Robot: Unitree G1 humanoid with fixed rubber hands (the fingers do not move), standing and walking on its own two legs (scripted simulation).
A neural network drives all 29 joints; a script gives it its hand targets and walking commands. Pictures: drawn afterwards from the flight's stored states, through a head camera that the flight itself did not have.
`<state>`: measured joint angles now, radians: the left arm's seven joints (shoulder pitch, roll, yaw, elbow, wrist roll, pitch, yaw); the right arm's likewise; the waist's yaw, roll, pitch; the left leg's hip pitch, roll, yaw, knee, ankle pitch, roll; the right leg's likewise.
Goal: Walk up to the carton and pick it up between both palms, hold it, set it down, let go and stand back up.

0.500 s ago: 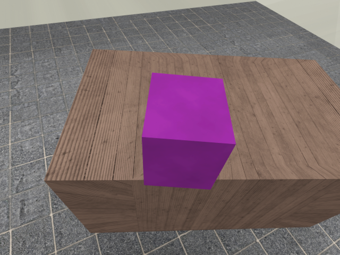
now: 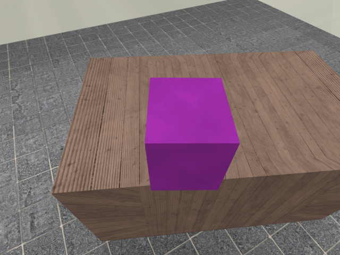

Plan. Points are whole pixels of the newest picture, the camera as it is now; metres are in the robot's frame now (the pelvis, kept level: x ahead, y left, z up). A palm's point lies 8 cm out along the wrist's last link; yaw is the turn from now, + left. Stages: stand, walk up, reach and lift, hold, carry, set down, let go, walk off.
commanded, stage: stand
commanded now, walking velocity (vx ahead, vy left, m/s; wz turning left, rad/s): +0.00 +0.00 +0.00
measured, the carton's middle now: (185, 135) +0.43 -0.04 -0.01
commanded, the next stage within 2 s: reach and lift in 1.04 s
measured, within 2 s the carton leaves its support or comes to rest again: neither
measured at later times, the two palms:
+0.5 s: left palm out of the picture -0.02 +0.21 -0.16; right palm out of the picture -0.03 -0.18 -0.15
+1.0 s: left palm out of the picture -0.02 +0.21 -0.16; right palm out of the picture -0.02 -0.17 -0.15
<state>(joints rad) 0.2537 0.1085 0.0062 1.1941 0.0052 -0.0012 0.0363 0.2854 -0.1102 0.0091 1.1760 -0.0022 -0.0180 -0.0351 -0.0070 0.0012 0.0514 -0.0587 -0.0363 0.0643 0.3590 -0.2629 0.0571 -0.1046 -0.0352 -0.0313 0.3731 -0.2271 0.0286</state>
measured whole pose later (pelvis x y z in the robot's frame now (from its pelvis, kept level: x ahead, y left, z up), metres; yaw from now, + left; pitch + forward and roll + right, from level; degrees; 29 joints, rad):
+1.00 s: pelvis +0.02 +0.02 +0.00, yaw +1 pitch -1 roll +0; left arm 0.27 0.09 0.00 1.24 0.00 0.01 0.05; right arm 0.32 -0.09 0.01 1.19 0.00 -0.03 -0.05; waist -0.01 -0.01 0.04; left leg -0.05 -0.08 0.06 0.36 -0.29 0.09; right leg -0.11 -0.08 -0.03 0.41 -0.28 0.07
